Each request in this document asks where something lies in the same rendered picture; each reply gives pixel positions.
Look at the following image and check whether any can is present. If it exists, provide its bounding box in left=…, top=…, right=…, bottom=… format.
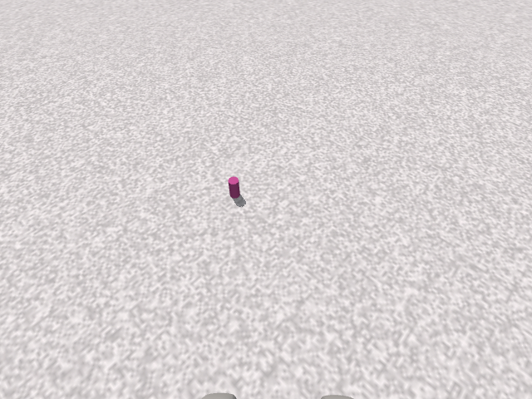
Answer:
left=229, top=177, right=240, bottom=199

